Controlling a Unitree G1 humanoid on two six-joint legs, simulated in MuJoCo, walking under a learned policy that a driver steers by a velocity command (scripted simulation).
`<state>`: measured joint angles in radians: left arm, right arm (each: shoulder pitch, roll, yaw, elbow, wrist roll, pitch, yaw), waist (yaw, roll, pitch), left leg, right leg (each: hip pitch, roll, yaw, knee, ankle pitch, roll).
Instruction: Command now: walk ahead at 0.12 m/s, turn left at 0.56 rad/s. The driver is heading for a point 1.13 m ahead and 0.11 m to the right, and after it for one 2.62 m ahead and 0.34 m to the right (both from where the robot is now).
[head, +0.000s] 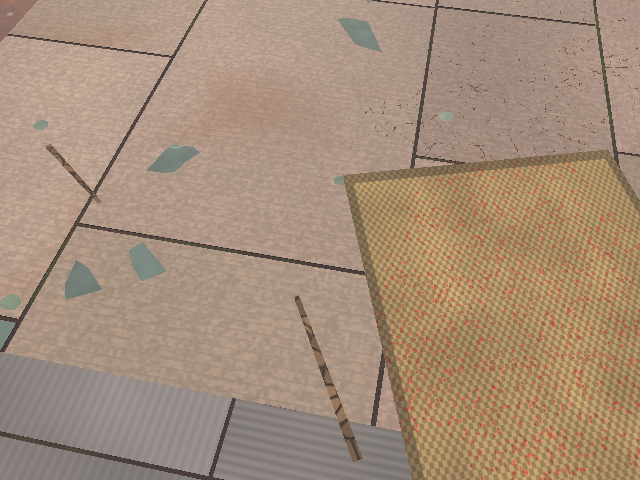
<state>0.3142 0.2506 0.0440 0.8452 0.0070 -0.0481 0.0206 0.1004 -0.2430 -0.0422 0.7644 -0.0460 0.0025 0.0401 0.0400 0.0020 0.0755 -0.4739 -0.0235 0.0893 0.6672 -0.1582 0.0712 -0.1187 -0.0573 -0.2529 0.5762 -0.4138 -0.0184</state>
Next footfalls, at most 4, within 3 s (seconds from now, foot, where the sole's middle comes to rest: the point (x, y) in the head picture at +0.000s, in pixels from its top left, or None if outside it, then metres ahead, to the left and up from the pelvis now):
0.02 left None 0.13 0.07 -0.76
0.42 right None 0.08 -0.14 -0.76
1.10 right None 0.38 -0.22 -0.64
1.66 left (394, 322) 0.74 -0.10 -0.64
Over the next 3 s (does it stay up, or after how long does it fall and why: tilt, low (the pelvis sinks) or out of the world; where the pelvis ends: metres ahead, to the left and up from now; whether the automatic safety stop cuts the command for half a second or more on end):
stays up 1.31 -0.16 0.10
